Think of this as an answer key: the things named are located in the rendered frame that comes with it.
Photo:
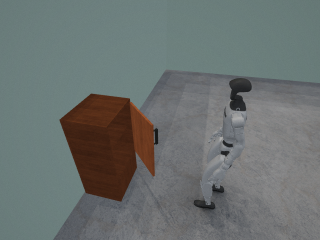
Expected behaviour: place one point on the handle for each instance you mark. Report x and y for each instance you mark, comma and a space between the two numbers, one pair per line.
156, 136

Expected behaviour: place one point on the robot right shin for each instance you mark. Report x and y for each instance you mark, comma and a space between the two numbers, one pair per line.
216, 185

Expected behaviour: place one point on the cupboard door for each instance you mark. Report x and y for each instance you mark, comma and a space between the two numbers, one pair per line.
143, 138

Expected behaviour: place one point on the robot right hand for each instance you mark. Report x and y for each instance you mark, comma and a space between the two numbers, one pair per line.
214, 134

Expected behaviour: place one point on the robot shin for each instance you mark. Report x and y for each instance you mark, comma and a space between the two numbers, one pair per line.
216, 185
206, 189

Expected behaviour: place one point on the robot left upper arm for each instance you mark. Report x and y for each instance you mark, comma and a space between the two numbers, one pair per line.
238, 124

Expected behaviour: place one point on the robot right forearm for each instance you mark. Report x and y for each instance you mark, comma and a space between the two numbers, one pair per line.
220, 130

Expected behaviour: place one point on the robot left shin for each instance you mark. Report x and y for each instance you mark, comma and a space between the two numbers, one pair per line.
206, 189

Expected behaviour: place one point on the robot left hand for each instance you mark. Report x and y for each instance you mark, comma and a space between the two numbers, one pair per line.
219, 174

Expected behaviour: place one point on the robot left forearm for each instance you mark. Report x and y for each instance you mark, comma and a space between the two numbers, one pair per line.
233, 154

